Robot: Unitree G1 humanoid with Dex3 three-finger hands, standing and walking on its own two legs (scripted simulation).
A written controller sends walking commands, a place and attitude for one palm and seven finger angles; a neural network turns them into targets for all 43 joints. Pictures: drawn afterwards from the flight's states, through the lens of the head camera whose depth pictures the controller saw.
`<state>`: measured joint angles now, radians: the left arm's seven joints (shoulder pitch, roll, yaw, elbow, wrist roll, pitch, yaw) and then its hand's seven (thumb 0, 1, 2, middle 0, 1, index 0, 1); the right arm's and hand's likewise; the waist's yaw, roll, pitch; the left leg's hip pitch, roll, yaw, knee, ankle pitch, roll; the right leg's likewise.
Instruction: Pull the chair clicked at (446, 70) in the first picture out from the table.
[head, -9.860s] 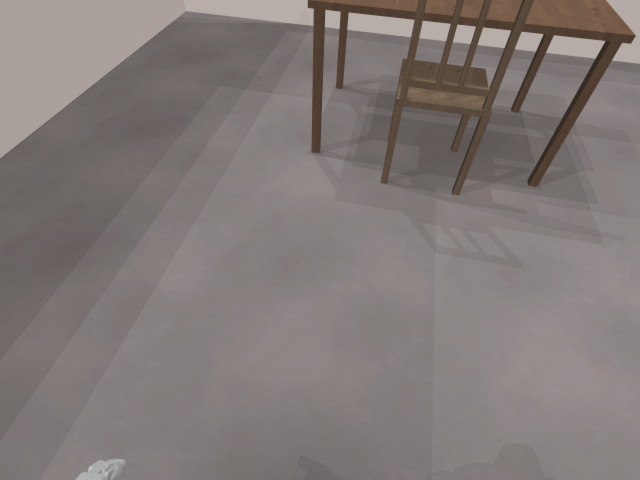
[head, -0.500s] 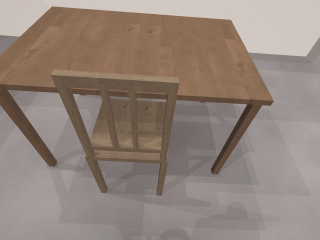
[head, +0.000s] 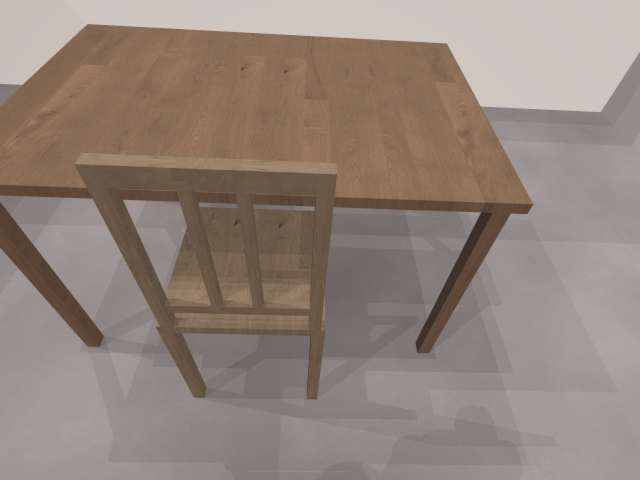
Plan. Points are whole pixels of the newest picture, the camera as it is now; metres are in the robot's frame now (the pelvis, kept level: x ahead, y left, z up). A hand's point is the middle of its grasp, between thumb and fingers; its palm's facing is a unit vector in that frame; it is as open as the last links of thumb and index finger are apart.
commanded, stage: shuffle to correct the standing spot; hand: left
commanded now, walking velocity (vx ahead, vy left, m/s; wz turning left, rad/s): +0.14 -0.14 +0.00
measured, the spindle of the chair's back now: (203, 254) +0.49 +0.24 -0.08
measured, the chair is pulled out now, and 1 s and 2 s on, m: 0.00 0.00 0.00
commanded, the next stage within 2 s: come to a stop and stand still in 0.12 s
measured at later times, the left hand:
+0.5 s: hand out of the picture +0.06 +0.12 -0.18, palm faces +0.05 -0.98 -0.20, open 7.3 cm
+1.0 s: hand out of the picture +0.08 +0.18 -0.16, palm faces -0.01 -0.97 -0.25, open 7.4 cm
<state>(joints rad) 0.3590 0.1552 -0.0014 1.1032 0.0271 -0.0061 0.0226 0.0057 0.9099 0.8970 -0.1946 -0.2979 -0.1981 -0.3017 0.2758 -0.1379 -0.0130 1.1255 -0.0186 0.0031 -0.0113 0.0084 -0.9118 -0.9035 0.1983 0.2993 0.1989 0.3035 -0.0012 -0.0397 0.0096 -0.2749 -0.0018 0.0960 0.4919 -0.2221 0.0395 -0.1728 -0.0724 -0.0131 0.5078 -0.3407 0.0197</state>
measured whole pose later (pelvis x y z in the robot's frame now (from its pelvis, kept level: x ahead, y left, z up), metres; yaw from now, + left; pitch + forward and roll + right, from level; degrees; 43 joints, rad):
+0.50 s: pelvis +0.07 -0.04 -0.01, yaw +1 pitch +0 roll +0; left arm 0.30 0.13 0.01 1.08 0.02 -0.03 0.04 0.02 0.93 0.90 -0.20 -0.30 -0.20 -0.30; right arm 0.25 -0.14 -0.02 1.12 -0.01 0.01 -0.05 0.01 -0.92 -0.90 0.20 0.30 0.20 0.30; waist 0.00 0.00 0.04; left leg -0.22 0.06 0.08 0.61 -0.40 -0.02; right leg -0.20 -0.02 -0.10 0.59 -0.38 -0.02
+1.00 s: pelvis +0.03 -0.01 +0.00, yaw -1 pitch -1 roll +0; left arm 0.25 0.19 -0.01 0.99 0.02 0.01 0.03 0.01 0.91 0.90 -0.20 -0.30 -0.20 -0.30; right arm 0.25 -0.19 -0.01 0.97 -0.02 0.01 -0.01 0.00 -0.93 -0.90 0.20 0.30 0.20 0.30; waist 0.00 0.02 0.02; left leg -0.24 0.00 0.13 0.53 -0.27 0.05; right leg -0.23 -0.05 -0.05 0.54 -0.29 0.01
